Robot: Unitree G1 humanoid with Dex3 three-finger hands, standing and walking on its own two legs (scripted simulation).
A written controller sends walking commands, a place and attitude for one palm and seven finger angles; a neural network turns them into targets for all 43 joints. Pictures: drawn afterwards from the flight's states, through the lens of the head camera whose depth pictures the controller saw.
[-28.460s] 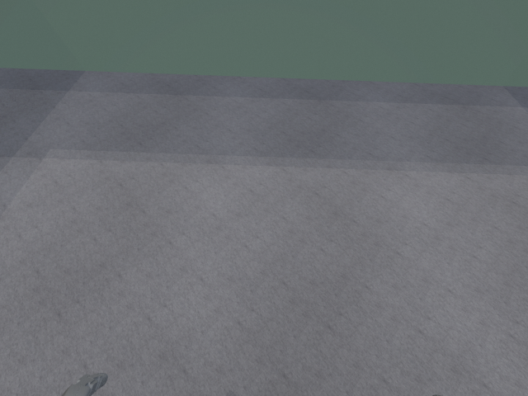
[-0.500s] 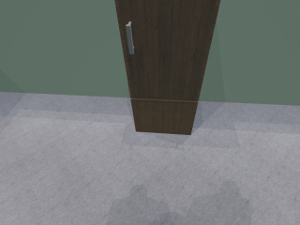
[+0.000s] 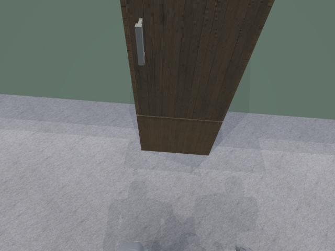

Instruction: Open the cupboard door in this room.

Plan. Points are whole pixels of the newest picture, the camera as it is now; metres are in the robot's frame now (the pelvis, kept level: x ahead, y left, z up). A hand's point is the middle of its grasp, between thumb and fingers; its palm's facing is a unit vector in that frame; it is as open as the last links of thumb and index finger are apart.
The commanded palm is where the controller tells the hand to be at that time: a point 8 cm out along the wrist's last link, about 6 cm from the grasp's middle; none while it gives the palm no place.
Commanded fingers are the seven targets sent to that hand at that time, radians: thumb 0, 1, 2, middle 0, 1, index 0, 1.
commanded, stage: take the last steps up to it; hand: left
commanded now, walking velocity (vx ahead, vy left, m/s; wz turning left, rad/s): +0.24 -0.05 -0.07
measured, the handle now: (141, 42) +0.71 +0.16 +0.08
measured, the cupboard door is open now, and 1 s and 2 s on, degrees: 0 0 0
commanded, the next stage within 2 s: come to a stop and stand still in 0.22 s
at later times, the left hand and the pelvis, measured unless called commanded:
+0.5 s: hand (140, 197) +0.27 +0.11 -0.15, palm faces -0.06 -0.97 -0.21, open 7.4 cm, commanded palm none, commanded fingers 0.00 0.90 0.90 -0.20 -0.30 -0.20 -0.30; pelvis +0.15 -0.06 +0.01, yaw +0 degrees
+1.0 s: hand out of the picture +0.11 +0.21 -0.17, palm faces +0.10 -0.98 -0.19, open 7.4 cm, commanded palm none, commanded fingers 0.00 0.90 0.90 -0.20 -0.30 -0.20 -0.30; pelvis +0.11 +0.01 +0.02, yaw +2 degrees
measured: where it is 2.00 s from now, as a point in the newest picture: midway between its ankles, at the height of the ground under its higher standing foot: outside the picture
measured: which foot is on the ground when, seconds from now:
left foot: down 0.00-0.38, up 0.40-0.82, down 0.84-1.00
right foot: up 0.00-0.36, down 0.38-0.84, up 0.86-1.00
